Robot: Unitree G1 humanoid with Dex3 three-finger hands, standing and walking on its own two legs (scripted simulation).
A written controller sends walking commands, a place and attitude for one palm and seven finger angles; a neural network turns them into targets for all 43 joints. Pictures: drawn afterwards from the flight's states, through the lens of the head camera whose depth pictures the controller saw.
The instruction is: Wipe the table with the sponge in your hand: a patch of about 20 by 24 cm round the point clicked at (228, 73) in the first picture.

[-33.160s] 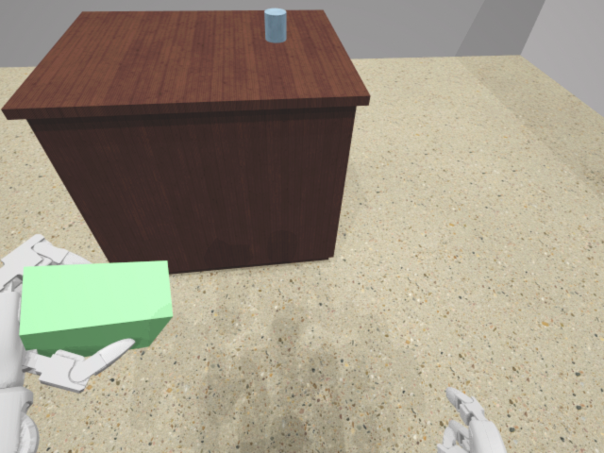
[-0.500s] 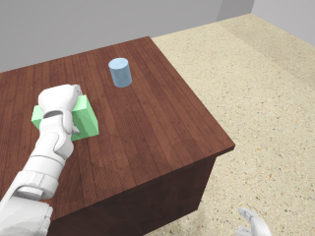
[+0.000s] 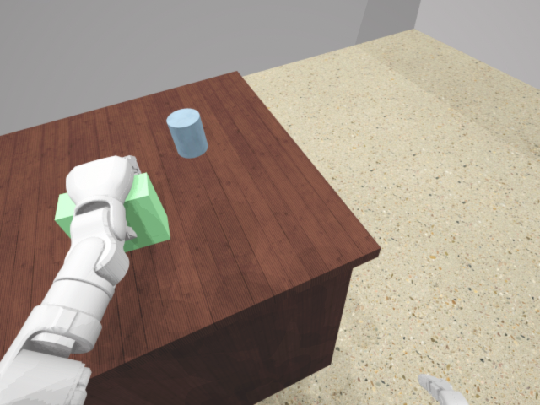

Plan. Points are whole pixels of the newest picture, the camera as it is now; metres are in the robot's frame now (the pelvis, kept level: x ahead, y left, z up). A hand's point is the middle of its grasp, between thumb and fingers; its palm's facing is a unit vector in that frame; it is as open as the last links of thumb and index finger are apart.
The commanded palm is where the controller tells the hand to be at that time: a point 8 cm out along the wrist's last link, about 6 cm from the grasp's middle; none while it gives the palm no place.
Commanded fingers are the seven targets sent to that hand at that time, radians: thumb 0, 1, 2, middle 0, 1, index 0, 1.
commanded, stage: wipe back along the middle lane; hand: left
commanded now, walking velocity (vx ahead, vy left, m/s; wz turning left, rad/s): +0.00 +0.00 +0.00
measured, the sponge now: (122, 225) +0.37 +0.28 +0.06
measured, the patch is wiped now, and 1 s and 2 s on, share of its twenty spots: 0.25 0.75 0.75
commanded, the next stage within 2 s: slide across to the third lane in 1.30 s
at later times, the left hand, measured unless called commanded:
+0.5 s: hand (119, 229) +0.33 +0.25 +0.10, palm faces +0.04 -0.03 -1.00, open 10.0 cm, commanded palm +0.29 +0.25 +0.14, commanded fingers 0.00 0.10 1.30 -1.20 -1.60 -1.20 -1.60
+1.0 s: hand (123, 253) +0.29 +0.23 +0.10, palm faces +0.10 -0.08 -0.99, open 10.0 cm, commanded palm +0.24 +0.22 +0.14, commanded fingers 0.00 0.10 1.30 -1.20 -1.60 -1.20 -1.60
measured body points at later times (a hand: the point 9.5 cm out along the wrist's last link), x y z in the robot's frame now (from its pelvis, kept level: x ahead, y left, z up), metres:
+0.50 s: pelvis -0.01 -0.01 +0.00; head -0.01 -0.05 +0.45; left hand +0.32 +0.25 +0.16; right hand +0.20 -0.24 -0.11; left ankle -0.04 +0.09 -0.74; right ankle -0.03 -0.08 -0.74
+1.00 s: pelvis -0.01 +0.00 +0.00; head -0.03 -0.06 +0.44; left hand +0.28 +0.23 +0.16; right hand +0.22 -0.22 -0.10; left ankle -0.04 +0.09 -0.74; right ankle -0.03 -0.08 -0.74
